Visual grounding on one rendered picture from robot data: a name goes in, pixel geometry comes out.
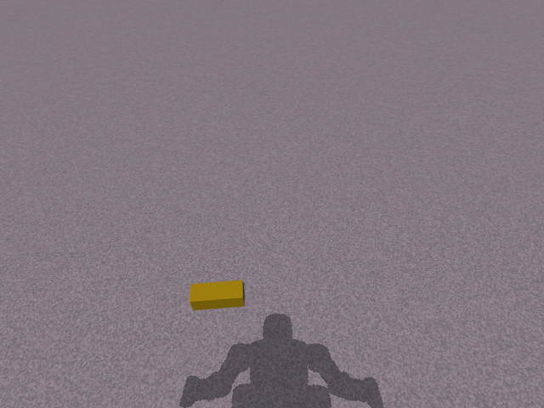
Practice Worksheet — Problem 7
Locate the carton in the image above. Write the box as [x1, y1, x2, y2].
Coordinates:
[190, 280, 245, 310]

